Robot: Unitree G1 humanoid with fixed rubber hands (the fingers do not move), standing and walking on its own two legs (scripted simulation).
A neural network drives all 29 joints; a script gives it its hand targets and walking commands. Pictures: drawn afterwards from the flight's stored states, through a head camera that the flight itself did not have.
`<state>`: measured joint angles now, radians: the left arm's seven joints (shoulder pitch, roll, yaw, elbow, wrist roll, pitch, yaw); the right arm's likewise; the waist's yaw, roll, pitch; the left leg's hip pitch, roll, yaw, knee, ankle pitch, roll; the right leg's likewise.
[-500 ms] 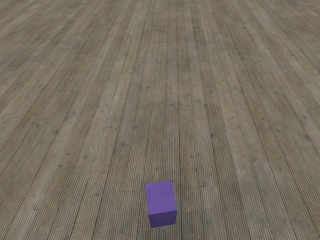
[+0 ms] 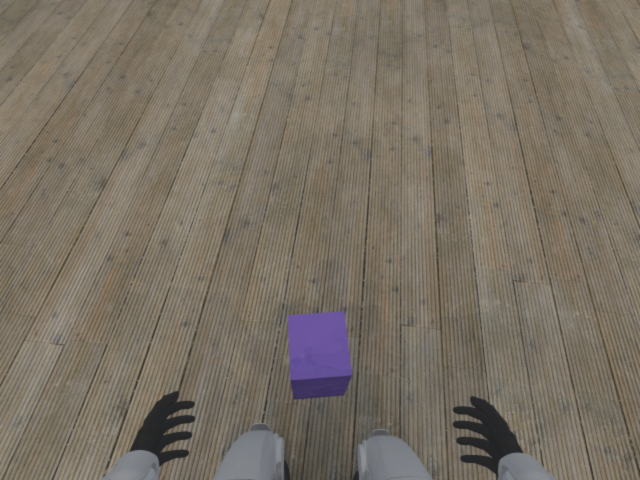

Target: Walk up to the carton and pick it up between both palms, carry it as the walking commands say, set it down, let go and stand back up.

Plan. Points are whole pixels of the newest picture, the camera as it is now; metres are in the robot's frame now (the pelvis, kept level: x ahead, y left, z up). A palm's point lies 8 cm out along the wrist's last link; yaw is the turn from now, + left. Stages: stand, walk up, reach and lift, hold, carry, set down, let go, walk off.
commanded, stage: reach and lift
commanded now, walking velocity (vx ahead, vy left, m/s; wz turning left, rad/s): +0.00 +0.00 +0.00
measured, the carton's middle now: (317, 357) +0.43 -0.01 -0.59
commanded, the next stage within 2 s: none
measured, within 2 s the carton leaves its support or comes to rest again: neither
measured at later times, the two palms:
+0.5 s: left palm (187, 382) +0.28 +0.19 -0.14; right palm (457, 373) +0.28 -0.21 -0.14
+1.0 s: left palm (234, 319) +0.39 +0.14 -0.19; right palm (420, 316) +0.39 -0.18 -0.20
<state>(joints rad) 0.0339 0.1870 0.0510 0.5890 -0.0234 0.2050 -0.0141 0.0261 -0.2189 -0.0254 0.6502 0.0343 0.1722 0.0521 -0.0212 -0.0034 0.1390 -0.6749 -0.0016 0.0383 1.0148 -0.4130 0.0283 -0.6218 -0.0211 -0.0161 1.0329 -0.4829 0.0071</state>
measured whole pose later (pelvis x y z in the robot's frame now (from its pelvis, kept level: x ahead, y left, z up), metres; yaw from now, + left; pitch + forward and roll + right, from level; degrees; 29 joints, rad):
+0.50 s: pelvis +0.00 +0.00 -0.04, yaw +0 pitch +23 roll -3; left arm -0.23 0.12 0.05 0.59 -0.02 0.13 0.06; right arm -0.24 -0.16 -0.12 0.62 0.05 0.11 0.00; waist 0.00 0.04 -0.06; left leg -1.17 0.01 -0.01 1.19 -0.42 0.02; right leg -1.09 -0.01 -0.06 1.18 -0.49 0.00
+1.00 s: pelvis -0.06 +0.00 -0.09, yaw -1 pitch +35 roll -2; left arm -0.87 0.07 0.16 0.73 0.01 0.10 0.16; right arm -0.89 -0.18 -0.24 0.84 0.02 0.05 -0.08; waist 0.02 0.03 0.04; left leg -1.58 0.02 0.01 1.29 -0.32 0.02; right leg -1.52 -0.01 -0.05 1.31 -0.40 0.00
